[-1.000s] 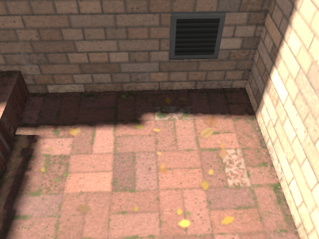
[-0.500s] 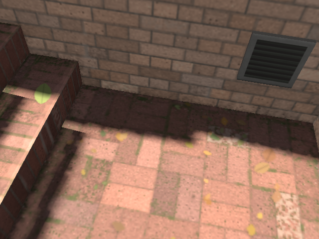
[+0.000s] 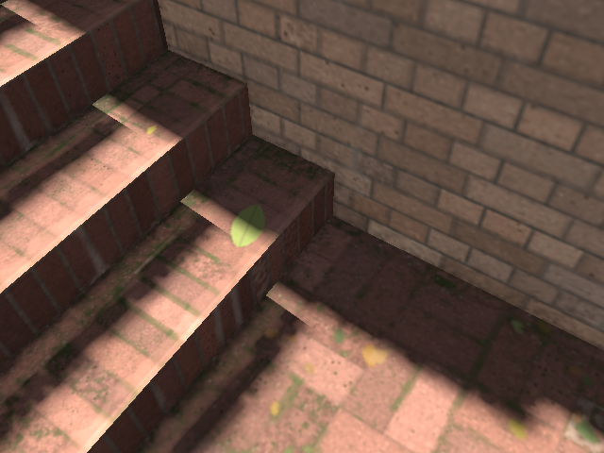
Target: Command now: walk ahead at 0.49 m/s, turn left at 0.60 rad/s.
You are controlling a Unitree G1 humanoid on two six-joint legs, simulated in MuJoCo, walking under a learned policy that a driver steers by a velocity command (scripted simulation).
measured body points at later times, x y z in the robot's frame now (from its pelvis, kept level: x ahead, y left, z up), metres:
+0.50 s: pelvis +0.30 +0.05 +0.00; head +0.33 +0.08 +0.45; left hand +0.39 +0.35 -0.11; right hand +0.39 -0.23 -0.11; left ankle +0.23 +0.10 -0.74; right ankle +0.47 -0.09 -0.68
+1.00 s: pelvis +0.55 +0.10 +0.00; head +0.57 +0.11 +0.45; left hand +0.42 +0.34 -0.12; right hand +0.83 +0.00 -0.11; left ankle +0.54 +0.22 -0.66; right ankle +0.57 -0.01 -0.74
